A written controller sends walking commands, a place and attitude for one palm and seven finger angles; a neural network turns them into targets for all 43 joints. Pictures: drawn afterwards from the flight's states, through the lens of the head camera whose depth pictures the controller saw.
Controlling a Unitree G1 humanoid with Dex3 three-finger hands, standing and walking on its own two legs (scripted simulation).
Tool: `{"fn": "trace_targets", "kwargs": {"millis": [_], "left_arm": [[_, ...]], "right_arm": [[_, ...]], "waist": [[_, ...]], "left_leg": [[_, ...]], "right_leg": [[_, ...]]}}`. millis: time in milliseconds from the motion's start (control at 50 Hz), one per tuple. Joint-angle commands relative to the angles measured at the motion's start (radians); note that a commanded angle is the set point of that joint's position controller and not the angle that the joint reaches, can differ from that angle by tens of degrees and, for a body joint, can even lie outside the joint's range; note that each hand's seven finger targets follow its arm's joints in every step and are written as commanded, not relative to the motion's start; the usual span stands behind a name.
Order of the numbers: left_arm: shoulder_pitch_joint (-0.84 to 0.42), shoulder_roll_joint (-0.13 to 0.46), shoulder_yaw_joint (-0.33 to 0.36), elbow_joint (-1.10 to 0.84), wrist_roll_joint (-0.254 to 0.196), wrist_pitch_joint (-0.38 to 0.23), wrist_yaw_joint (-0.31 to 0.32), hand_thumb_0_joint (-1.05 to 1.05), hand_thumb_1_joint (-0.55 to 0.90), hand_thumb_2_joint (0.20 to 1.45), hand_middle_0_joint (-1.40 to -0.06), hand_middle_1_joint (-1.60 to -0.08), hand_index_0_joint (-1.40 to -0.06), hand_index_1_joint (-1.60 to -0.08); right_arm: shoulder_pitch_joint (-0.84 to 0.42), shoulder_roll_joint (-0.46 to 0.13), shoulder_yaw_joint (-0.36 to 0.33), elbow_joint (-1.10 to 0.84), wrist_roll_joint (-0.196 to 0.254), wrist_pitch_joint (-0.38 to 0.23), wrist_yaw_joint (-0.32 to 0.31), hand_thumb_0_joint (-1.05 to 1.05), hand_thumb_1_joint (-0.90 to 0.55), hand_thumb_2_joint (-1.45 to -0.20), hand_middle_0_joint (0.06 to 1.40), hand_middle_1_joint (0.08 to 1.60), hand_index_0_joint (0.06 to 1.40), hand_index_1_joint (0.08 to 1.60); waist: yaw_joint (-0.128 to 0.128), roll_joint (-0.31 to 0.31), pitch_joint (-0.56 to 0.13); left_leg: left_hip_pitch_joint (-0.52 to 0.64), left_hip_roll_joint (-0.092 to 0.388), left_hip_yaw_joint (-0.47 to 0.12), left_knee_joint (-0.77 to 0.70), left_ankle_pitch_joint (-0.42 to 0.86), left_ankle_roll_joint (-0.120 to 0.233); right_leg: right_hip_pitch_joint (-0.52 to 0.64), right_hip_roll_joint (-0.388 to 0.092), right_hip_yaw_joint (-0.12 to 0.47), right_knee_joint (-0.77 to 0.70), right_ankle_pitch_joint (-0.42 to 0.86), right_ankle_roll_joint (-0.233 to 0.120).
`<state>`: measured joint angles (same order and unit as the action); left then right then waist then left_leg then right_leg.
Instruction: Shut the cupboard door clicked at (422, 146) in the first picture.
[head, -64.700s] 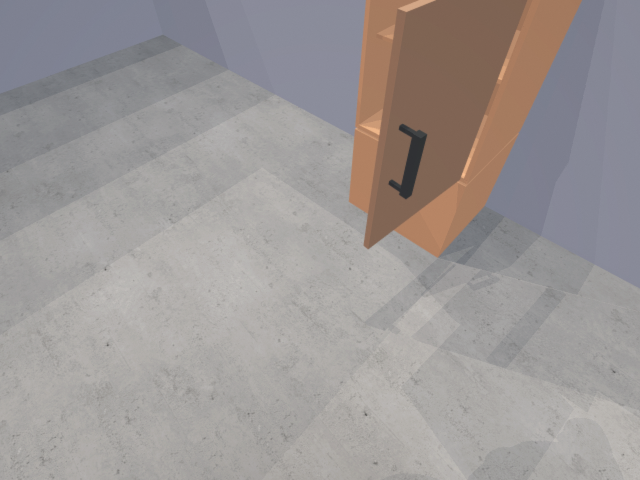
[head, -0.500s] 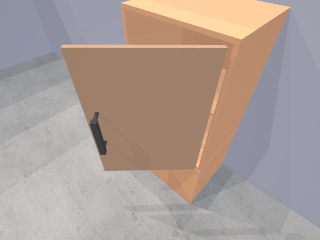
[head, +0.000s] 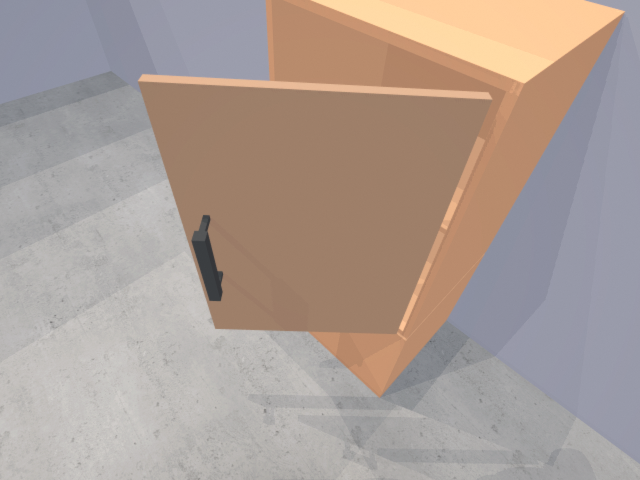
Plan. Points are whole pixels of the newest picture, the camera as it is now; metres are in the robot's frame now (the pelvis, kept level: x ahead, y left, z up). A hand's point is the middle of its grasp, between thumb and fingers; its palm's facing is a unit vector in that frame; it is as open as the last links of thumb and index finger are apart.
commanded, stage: look again from close up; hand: left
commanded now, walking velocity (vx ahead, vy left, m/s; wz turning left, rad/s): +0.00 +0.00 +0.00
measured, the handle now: (210, 260) +0.46 +0.21 -0.05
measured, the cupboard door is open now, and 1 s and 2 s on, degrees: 44 44 44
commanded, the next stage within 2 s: raise the hand and make a fist in 0.34 s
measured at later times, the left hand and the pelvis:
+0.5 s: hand out of the picture +0.06 +0.20 -0.15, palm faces +0.12 -0.97 -0.20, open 7.4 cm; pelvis +0.01 +0.01 +0.00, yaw +0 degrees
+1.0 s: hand (175, 479) +0.14 +0.18 -0.06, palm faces +0.17 -0.98 -0.08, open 5.5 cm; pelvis -0.02 -0.04 -0.13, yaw +1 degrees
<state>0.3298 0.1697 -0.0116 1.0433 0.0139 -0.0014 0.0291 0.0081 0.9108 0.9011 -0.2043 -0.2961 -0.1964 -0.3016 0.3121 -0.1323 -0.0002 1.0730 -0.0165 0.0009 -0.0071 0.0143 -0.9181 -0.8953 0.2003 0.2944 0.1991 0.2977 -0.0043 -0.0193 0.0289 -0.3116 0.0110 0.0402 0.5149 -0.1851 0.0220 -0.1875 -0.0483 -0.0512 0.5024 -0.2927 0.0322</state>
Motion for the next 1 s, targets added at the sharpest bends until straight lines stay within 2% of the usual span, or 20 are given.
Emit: {"fn": "trace_targets", "kwargs": {"millis": [0,400,420,440,460,480,500,520,560,580,620,660,700,760,780,840,860,880,940,980], "left_arm": [[0.062,0.092,0.022,-0.024,0.003,-0.021,0.011,0.000,0.900,0.900,-0.200,-0.300,-0.200,-0.300],[0.038,0.113,0.019,0.021,0.007,-0.022,0.009,0.000,0.900,0.900,-0.200,-0.300,-0.200,-0.300],[0.069,0.108,0.008,0.033,0.020,-0.032,0.047,0.000,0.900,0.900,-0.200,-0.300,-0.200,-0.300],[-0.796,0.676,0.417,-1.651,-0.108,-0.300,0.055,0.000,0.900,0.900,-0.200,-0.300,-0.200,-0.300],[-0.083,0.189,0.055,-1.321,-0.132,-0.217,0.044,0.000,0.900,0.900,-0.218,-0.320,-0.218,-0.320],[-0.085,0.183,0.089,-1.252,-0.163,-0.153,0.091,0.000,0.900,0.900,-0.237,-0.340,-0.237,-0.340],[0.155,-0.089,-0.059,-0.978,-0.155,-0.048,0.081,0.000,0.900,0.900,-0.255,-0.360,-0.255,-0.360],[-0.058,-0.018,-0.035,-1.163,-0.171,-0.092,0.084,0.000,0.900,0.900,-0.273,-0.380,-0.273,-0.380],[0.035,0.000,0.033,-0.957,-0.153,-0.191,0.049,0.000,0.900,0.900,-0.310,-0.420,-0.310,-0.420],[0.203,0.009,0.091,-0.834,-0.161,-0.243,0.016,0.000,0.900,0.900,-0.328,-0.440,-0.328,-0.440],[0.300,0.005,0.159,-0.753,-0.210,-0.410,-0.095,0.000,0.900,0.900,-0.365,-0.480,-0.365,-0.480],[0.355,0.022,0.192,-0.776,-0.265,-0.579,-0.241,0.000,0.900,0.900,-0.402,-0.520,-0.402,-0.520],[0.350,0.098,0.278,-0.758,-0.297,-0.669,-0.349,0.000,0.900,0.900,-0.438,-0.560,-0.438,-0.560],[0.234,0.162,0.323,-0.937,-0.324,-0.649,-0.377,0.000,0.900,0.900,-0.493,-0.620,-0.493,-0.620],[0.168,0.212,0.347,-1.034,-0.332,-0.644,-0.362,0.000,0.900,0.900,-0.512,-0.640,-0.512,-0.640],[0.007,0.219,0.302,-1.377,-0.341,-0.695,-0.300,0.000,0.900,0.900,-0.567,-0.700,-0.567,-0.700],[-0.043,0.217,0.270,-1.485,-0.338,-0.722,-0.282,0.000,0.900,0.900,-0.585,-0.720,-0.585,-0.720],[-0.097,0.224,0.248,-1.554,-0.333,-0.738,-0.272,0.000,0.900,0.900,-0.603,-0.740,-0.603,-0.740],[-0.046,0.162,0.161,-1.465,-0.332,-0.735,-0.317,0.000,0.900,0.900,-0.658,-0.800,-0.658,-0.800],[-0.016,0.170,0.165,-1.346,-0.339,-0.665,-0.366,0.000,0.900,0.900,-0.695,-0.840,-0.695,-0.840]], "right_arm": [[0.015,-0.133,-0.023,-0.035,0.010,-0.032,-0.010,0.000,-0.900,-0.900,0.200,0.300,0.200,0.300],[-0.071,-0.166,-0.022,-0.010,0.011,-0.036,-0.011,0.000,-0.900,-0.900,0.200,0.300,0.200,0.300],[-0.095,-0.184,-0.017,-0.075,0.014,-0.037,-0.009,0.000,-0.900,-0.900,0.200,0.300,0.200,0.300],[-0.005,-0.354,-0.048,-0.371,0.030,-0.210,-0.084,0.000,-0.900,-0.900,0.200,0.300,0.200,0.300],[-0.090,-0.225,0.014,-0.383,0.069,-0.292,-0.102,0.000,-0.900,-0.900,0.200,0.300,0.200,0.300],[-0.092,-0.235,-0.003,-0.311,0.065,-0.320,-0.102,0.000,-0.900,-0.900,0.200,0.300,0.200,0.300],[-0.100,-0.193,-0.003,-0.291,0.067,-0.327,-0.072,0.000,-0.900,-0.900,0.200,0.300,0.200,0.300],[-0.087,-0.240,-0.029,-0.371,0.066,-0.333,-0.051,0.000,-0.900,-0.900,0.200,0.300,0.200,0.300],[-0.139,-0.240,-0.042,-0.417,0.044,-0.350,-0.038,0.000,-0.900,-0.900,0.200,0.300,0.200,0.300],[-0.149,-0.232,-0.057,-0.443,0.048,-0.347,-0.026,0.000,-0.900,-0.900,0.200,0.300,0.200,0.300],[-0.171,-0.216,-0.070,-0.485,0.025,-0.341,-0.003,0.000,-0.900,-0.900,0.200,0.300,0.200,0.300],[-0.199,-0.228,-0.096,-0.531,0.016,-0.327,0.019,0.000,-0.900,-0.900,0.200,0.300,0.200,0.300],[-0.226,-0.234,-0.110,-0.594,0.025,-0.315,0.033,0.000,-0.900,-0.900,0.200,0.300,0.200,0.300],[-0.260,-0.236,-0.107,-0.686,0.037,-0.302,0.020,0.000,-0.900,-0.900,0.200,0.300,0.200,0.300],[-0.258,-0.237,-0.105,-0.697,0.036,-0.299,0.012,0.000,-0.900,-0.900,0.200,0.300,0.200,0.300],[-0.228,-0.216,-0.088,-0.718,0.034,-0.319,-0.012,0.000,-0.900,-0.900,0.200,0.300,0.200,0.300],[-0.215,-0.212,-0.083,-0.706,0.032,-0.327,-0.025,0.000,-0.900,-0.900,0.200,0.300,0.200,0.300],[-0.191,-0.216,-0.079,-0.683,0.029,-0.332,-0.038,0.000,-0.900,-0.900,0.200,0.300,0.200,0.300],[-0.163,-0.225,-0.073,-0.634,0.034,-0.345,-0.069,0.000,-0.900,-0.900,0.200,0.300,0.200,0.300],[-0.153,-0.228,-0.069,-0.619,0.044,-0.341,-0.087,0.000,-0.900,-0.900,0.200,0.300,0.200,0.300]], "waist": [[0.006,0.035,0.020],[0.010,0.021,0.014],[0.015,0.051,0.057],[-0.165,0.086,-0.327],[0.000,0.391,-0.448],[0.000,0.251,-0.408],[-0.027,0.171,-0.211],[-0.055,0.130,-0.083],[-0.061,-0.013,0.089],[-0.009,-0.053,0.084],[0.044,-0.236,-0.006],[0.078,-0.294,-0.103],[0.104,-0.161,-0.189],[0.114,0.072,-0.294],[0.110,0.142,-0.327],[0.058,0.239,-0.428],[0.028,0.254,-0.456],[-0.010,0.190,-0.452],[-0.055,0.117,-0.371],[-0.065,0.067,-0.327]], "left_leg": [[0.049,0.089,-0.113,-0.149,-0.023,0.017],[0.122,0.086,-0.103,-0.177,0.077,0.014],[0.096,0.102,-0.087,-0.004,0.231,-0.010],[0.483,0.046,-0.097,-0.040,0.263,0.001],[0.530,0.065,-0.081,-0.079,0.413,-0.031],[0.403,0.077,-0.107,-0.110,0.371,-0.077],[0.260,0.076,-0.133,-0.142,0.179,-0.054],[0.113,0.055,-0.148,-0.119,-0.068,-0.039],[-0.103,0.004,-0.142,-0.015,-0.261,-0.033],[-0.168,-0.014,-0.115,0.052,-0.232,-0.036],[-0.300,-0.013,-0.092,0.200,-0.186,-0.049],[-0.399,-0.019,-0.063,0.319,-0.169,-0.058],[-0.455,-0.031,-0.041,0.412,-0.150,-0.055],[-0.484,-0.031,-0.031,0.461,-0.256,-0.037],[-0.499,-0.027,-0.036,0.483,-0.292,-0.030],[-0.473,-0.012,-0.064,0.553,-0.337,-0.008],[-0.448,-0.009,-0.068,0.584,-0.300,0.001],[-0.474,0.003,-0.084,0.610,-0.301,0.006],[-0.557,0.011,-0.079,0.700,-0.273,0.015],[-0.614,0.013,-0.083,0.730,-0.258,0.017]], "right_leg": [[-0.048,-0.049,0.057,-0.120,0.027,-0.051],[-0.004,-0.069,0.052,-0.160,0.091,-0.034],[-0.061,-0.083,0.108,-0.166,0.201,-0.042],[-0.107,0.037,-0.036,-0.002,0.325,-0.053],[-0.144,0.068,-0.064,0.079,0.112,-0.061],[-0.109,0.079,-0.059,0.095,0.016,-0.062],[-0.218,0.059,-0.059,0.117,-0.045,-0.045],[-0.220,0.046,-0.050,0.092,-0.031,-0.048],[-0.357,0.044,-0.069,0.060,-0.092,-0.048],[-0.395,0.047,-0.069,0.081,-0.132,-0.054],[-0.506,0.063,-0.091,0.224,-0.174,-0.058],[-0.561,0.062,-0.068,0.333,-0.202,-0.065],[-0.570,0.050,-0.022,0.427,-0.158,-0.075],[-0.644,0.048,0.012,0.498,-0.257,-0.072],[-0.664,0.048,0.045,0.502,-0.292,-0.072],[-0.721,0.049,0.112,0.493,-0.365,-0.070],[-0.734,0.055,0.114,0.501,-0.327,-0.071],[-0.764,0.067,0.112,0.517,-0.321,-0.068],[-0.803,0.071,0.127,0.505,-0.330,-0.061],[-0.795,0.070,0.141,0.486,-0.319,-0.052]]}}
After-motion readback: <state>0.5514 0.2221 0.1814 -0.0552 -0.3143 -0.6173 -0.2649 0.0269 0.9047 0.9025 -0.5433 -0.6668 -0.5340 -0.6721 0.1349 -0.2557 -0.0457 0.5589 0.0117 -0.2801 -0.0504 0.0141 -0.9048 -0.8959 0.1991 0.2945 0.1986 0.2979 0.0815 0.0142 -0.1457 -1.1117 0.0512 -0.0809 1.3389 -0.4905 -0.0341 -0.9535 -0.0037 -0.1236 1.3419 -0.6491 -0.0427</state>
